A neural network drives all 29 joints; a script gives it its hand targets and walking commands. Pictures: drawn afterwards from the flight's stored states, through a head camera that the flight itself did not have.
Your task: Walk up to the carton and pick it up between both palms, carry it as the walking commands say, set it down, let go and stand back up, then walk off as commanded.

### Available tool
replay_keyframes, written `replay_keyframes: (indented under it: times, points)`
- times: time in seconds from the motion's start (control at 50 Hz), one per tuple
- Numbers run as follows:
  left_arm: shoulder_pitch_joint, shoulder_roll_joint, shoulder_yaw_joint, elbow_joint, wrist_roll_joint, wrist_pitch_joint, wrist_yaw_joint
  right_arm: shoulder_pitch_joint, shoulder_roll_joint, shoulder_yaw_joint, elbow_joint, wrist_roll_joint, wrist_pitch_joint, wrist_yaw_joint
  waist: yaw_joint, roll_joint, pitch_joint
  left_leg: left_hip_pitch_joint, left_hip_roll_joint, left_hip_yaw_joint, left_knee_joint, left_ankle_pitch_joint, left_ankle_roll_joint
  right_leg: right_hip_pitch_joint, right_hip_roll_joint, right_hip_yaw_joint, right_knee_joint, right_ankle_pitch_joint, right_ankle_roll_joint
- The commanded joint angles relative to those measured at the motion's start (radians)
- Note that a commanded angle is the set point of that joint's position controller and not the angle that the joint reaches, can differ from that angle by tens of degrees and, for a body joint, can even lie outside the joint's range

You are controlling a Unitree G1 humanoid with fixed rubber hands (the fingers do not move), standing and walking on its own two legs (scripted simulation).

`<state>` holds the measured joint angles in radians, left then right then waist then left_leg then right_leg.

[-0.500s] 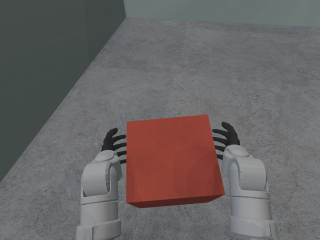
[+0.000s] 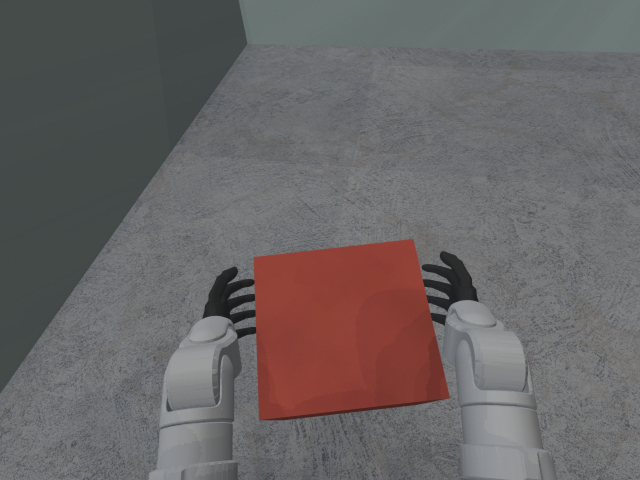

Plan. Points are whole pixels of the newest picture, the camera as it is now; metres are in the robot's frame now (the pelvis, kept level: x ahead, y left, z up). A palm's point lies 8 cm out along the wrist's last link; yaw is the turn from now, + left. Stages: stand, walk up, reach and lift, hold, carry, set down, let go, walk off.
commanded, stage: carry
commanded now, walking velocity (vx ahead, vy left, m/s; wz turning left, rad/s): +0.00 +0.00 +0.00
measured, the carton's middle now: (342, 337) +0.33 +0.01 -0.05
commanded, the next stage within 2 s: none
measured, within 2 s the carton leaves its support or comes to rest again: neither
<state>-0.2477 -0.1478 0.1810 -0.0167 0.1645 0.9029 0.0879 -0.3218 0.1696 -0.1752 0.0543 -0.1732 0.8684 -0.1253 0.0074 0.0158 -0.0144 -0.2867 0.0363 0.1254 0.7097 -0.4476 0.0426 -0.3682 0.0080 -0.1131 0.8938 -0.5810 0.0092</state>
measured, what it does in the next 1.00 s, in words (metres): walks ahead: right foot, then left foot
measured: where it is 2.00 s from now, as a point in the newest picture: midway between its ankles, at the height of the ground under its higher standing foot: (343, 452)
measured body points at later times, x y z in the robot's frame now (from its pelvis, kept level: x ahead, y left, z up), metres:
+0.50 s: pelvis +0.16 -0.01 +0.00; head +0.17 -0.03 +0.45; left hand +0.46 +0.15 +0.05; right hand +0.48 -0.15 +0.04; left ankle +0.12 +0.11 -0.71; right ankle +0.07 -0.07 -0.71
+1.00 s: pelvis +0.28 -0.02 +0.01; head +0.29 -0.03 +0.46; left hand +0.59 +0.14 +0.04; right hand +0.60 -0.16 +0.04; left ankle +0.21 +0.11 -0.69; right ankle +0.22 -0.07 -0.71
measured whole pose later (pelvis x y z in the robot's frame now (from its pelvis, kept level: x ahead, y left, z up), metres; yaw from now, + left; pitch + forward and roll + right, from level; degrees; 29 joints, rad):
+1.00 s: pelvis +0.28 -0.02 +0.01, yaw +1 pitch +4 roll +3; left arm -0.22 -0.14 0.16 0.08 0.16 0.76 0.07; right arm -0.27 0.15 -0.18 0.13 -0.17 0.74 -0.12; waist 0.01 -0.01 -0.06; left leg -0.34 0.03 0.12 0.79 -0.45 0.04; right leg -0.29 -0.01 -0.12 0.66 -0.44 -0.08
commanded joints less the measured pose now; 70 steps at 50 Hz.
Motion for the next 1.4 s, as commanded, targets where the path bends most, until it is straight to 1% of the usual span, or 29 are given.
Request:
replay_keyframes:
  times: [0.0, 0.02, 0.04, 0.06, 0.26, 0.3, 0.32, 0.36, 0.38, 0.42, 0.44, 0.48, 0.5, 0.52, 0.66, 0.7, 0.72, 0.74, 0.78, 0.82, 0.84, 0.88, 0.9, 1.06, 1.1, 1.16, 1.22, 1.32, 1.38]
  points:
    - [-0.404, -0.766, -0.567, -0.007, -0.273, -0.075, -0.242, -0.27, 0.765, 0.541, -0.012, 0.217, -0.049, 0.24, -0.01, 0.0, -0.505, 0.137, 0.094, -0.086, 0.059, 0.727, 0.006, 0.327, -0.092, 0.097, -0.5, 0.803, -0.018]
    - [-0.412, -0.786, -0.609, -0.147, -0.312, -0.087, -0.245, -0.285, 0.823, 0.633, -0.148, 0.261, -0.053, 0.235, -0.014, -0.255, -0.543, -0.084, 0.014, -0.062, 0.176, 0.118, -0.029, 0.555, -0.264, 0.267, -0.388, 1.551, -0.087]
    - [-0.453, -0.759, -0.574, -0.106, -0.284, -0.098, -0.245, -0.305, 0.801, 0.599, -0.097, 0.238, -0.064, 0.232, -0.02, -0.304, -0.521, -0.187, -0.043, -0.069, 0.22, -0.099, -0.037, 0.617, -0.322, 0.295, -0.318, 1.915, -0.139]
    - [-0.484, -0.733, -0.555, -0.081, -0.273, -0.108, -0.241, -0.332, 0.77, 0.573, -0.084, 0.235, -0.081, 0.226, -0.012, -0.289, -0.48, -0.279, -0.06, -0.069, 0.239, -0.098, -0.029, 0.68, -0.325, 0.289, -0.297, 1.96, -0.142]
    - [-0.458, -0.742, -0.663, -0.216, -0.309, -0.074, -0.231, -0.281, 0.787, 0.615, -0.112, 0.286, -0.039, 0.236, -0.004, -0.142, -0.375, -0.136, -0.076, 0.021, -0.067, 0.236, 0.004, 0.456, -0.194, 0.079, -0.259, 1.487, -0.083]
    - [-0.391, -0.719, -0.6, -0.101, -0.247, -0.07, -0.232, -0.257, 0.75, 0.55, -0.026, 0.237, -0.041, 0.242, -0.02, -0.006, -0.483, 0.211, 0.074, -0.126, -0.078, 1.026, 0.088, 0.243, -0.117, 0.033, -0.103, 1.047, -0.013]
    - [-0.429, -0.699, -0.599, -0.085, -0.244, -0.075, -0.226, -0.25, 0.73, 0.528, -0.001, 0.236, -0.051, 0.246, -0.041, 0.191, -0.519, 0.377, 0.203, -0.255, -0.03, 1.536, 0.188, 0.081, -0.037, 0.022, 0.066, 0.632, 0.046]
    - [-0.412, -0.752, -0.623, -0.122, -0.254, -0.088, -0.231, -0.221, 0.795, 0.556, -0.028, 0.253, -0.057, 0.258, -0.046, 0.281, -0.464, 0.598, 0.284, -0.372, -0.085, 1.816, 0.248, -0.206, 0.027, 0.076, 0.068, -0.06, 0.025]
    - [-0.475, -0.671, -0.557, 0.001, -0.213, -0.104, -0.229, -0.269, 0.696, 0.453, 0.113, 0.196, -0.068, 0.254, -0.042, 0.226, -0.426, 0.574, 0.265, -0.359, -0.098, 1.708, 0.205, -0.219, 0.001, 0.073, -0.082, -0.063, 0.016]
    - [-0.508, -0.723, -0.633, -0.121, -0.291, -0.111, -0.223, -0.331, 0.724, 0.541, -0.057, 0.251, -0.077, 0.244, -0.013, 0.161, -0.413, 0.435, 0.185, -0.232, -0.045, 1.494, 0.119, -0.039, -0.022, 0.047, -0.443, 0.185, 0.008]
    - [-0.487, -0.762, -0.689, -0.199, -0.34, -0.09, -0.228, -0.33, 0.759, 0.616, -0.161, 0.305, -0.057, 0.242, -0.002, 0.106, -0.469, 0.341, 0.149, -0.157, 0.011, 1.296, 0.073, 0.129, -0.05, 0.038, -0.566, 0.444, 0.011]
    - [-0.463, -0.716, -0.553, -0.002, -0.246, -0.122, -0.238, -0.301, 0.756, 0.534, 0.022, 0.207, -0.081, 0.241, -0.008, -0.281, -0.466, -0.111, 0.019, -0.051, 0.134, 0.285, -0.007, 0.535, -0.218, 0.186, -0.373, 1.545, -0.034]
    - [-0.425, -0.709, -0.52, 0.059, -0.225, -0.133, -0.243, -0.313, 0.751, 0.533, 0.017, 0.198, -0.1, 0.238, -0.011, -0.358, -0.412, -0.265, -0.039, -0.027, 0.182, -0.012, -0.019, 0.636, -0.268, 0.213, -0.319, 1.847, -0.064]
    - [-0.495, -0.702, -0.543, 0.007, -0.246, -0.145, -0.24, -0.375, 0.723, 0.537, -0.022, 0.216, -0.116, 0.235, 0.001, -0.274, -0.401, -0.355, -0.068, -0.005, 0.147, -0.021, -0.022, 0.697, -0.275, 0.207, -0.305, 1.892, -0.092]
    - [-0.46, -0.692, -0.614, -0.073, -0.25, -0.123, -0.235, -0.314, 0.75, 0.565, 0.014, 0.245, -0.087, 0.244, -0.007, -0.138, -0.395, -0.083, -0.063, 0.025, -0.089, 0.323, 0.018, 0.478, -0.202, 0.075, -0.2, 1.667, -0.041]
    - [-0.461, -0.685, -0.602, -0.043, -0.231, -0.123, -0.233, -0.264, 0.729, 0.534, 0.054, 0.222, -0.092, 0.254, -0.045, 0.116, -0.466, 0.331, 0.139, -0.193, -0.033, 1.341, 0.16, 0.091, -0.086, 0.018, 0.111, 0.989, 0.061]
    - [-0.479, -0.692, -0.609, -0.049, -0.235, -0.13, -0.232, -0.235, 0.746, 0.525, 0.07, 0.228, -0.101, 0.257, -0.069, 0.344, -0.484, 0.583, 0.247, -0.348, -0.037, 1.821, 0.264, -0.184, 0.02, 0.017, 0.307, 0.35, 0.068]
    - [-0.448, -0.732, -0.61, -0.064, -0.24, -0.141, -0.239, -0.216, 0.788, 0.537, 0.055, 0.23, -0.106, 0.259, -0.058, 0.303, -0.439, 0.665, 0.286, -0.391, -0.092, 1.855, 0.276, -0.314, 0.045, 0.067, 0.239, -0.095, 0.038]
    - [-0.508, -0.643, -0.52, 0.113, -0.177, -0.188, -0.239, -0.355, 0.665, 0.431, 0.161, 0.163, -0.149, 0.263, -0.036, 0.13, -0.349, 0.522, 0.242, -0.356, -0.128, 1.562, 0.18, -0.29, -0.02, 0.058, -0.125, -0.068, 0.007]
    - [-0.471, -0.771, -0.644, -0.043, -0.275, -0.183, -0.24, -0.352, 0.77, 0.583, -0.056, 0.25, -0.149, 0.258, -0.003, 0.136, -0.416, 0.398, 0.156, -0.176, -0.018, 1.336, 0.096, -0.032, -0.02, 0.03, -0.517, 0.271, 0.005]
    - [-0.48, -0.76, -0.584, 0.022, -0.237, -0.201, -0.245, -0.321, 0.754, 0.535, 0.033, 0.201, -0.165, 0.255, -0.004, 0.075, -0.467, 0.223, 0.137, -0.142, -0.01, 1.021, 0.047, 0.211, -0.064, 0.057, -0.55, 0.558, -0.001]
    - [-0.417, -0.792, -0.597, -0.031, -0.245, -0.211, -0.253, -0.297, 0.821, 0.61, -0.044, 0.22, -0.166, 0.256, -0.013, -0.295, -0.474, -0.149, -0.003, -0.073, 0.129, -0.02, -0.027, 0.535, -0.295, 0.262, -0.377, 1.645, -0.102]
    - [-0.477, -0.763, -0.608, -0.05, -0.259, -0.204, -0.252, -0.34, 0.797, 0.61, -0.054, 0.233, -0.166, 0.252, -0.01, -0.29, -0.456, -0.224, -0.031, -0.067, 0.146, -0.075, -0.035, 0.596, -0.317, 0.249, -0.334, 1.803, -0.126]
    - [-0.468, -0.771, -0.63, -0.012, -0.23, -0.183, -0.251, -0.355, 0.795, 0.585, 0.02, 0.232, -0.143, 0.264, 0.009, -0.171, -0.418, -0.179, -0.046, -0.019, -0.069, 0.139, -0.017, 0.518, -0.225, 0.129, -0.304, 1.512, -0.091]
    - [-0.474, -0.759, -0.626, -0.017, -0.223, -0.179, -0.248, -0.347, 0.79, 0.576, 0.049, 0.232, -0.138, 0.269, 0.002, -0.099, -0.458, 0.036, 0.003, -0.046, -0.156, 0.573, 0.011, 0.39, -0.175, 0.069, -0.242, 1.255, -0.068]
    - [-0.498, -0.755, -0.635, -0.008, -0.222, -0.179, -0.244, -0.328, 0.772, 0.538, 0.082, 0.231, -0.146, 0.28, -0.002, 0.202, -0.494, 0.38, 0.196, -0.225, -0.054, 1.527, 0.114, 0.07, -0.063, 0.032, -0.21, 0.394, 0.011]
    - [-0.516, -0.748, -0.642, 0.002, -0.233, -0.175, -0.245, -0.358, 0.742, 0.525, 0.077, 0.229, -0.14, 0.278, 0.004, 0.161, -0.486, 0.337, 0.159, -0.178, -0.033, 1.344, 0.069, 0.132, -0.067, 0.027, -0.444, 0.448, 0.012]
    - [-0.466, -0.766, -0.624, 0.025, -0.233, -0.186, -0.255, -0.322, 0.776, 0.549, 0.058, 0.22, -0.151, 0.28, -0.001, -0.141, -0.45, -0.008, 0.01, -0.054, -0.068, 0.536, 0.005, 0.417, -0.178, 0.102, -0.301, 1.327, -0.046]
    - [-0.511, -0.751, -0.622, 0.023, -0.221, -0.187, -0.252, -0.379, 0.765, 0.542, 0.066, 0.22, -0.147, 0.282, 0.004, -0.06, -0.452, 0.109, 0.024, -0.063, -0.148, 0.753, 0.021, 0.316, -0.147, 0.061, -0.238, 1.113, -0.033]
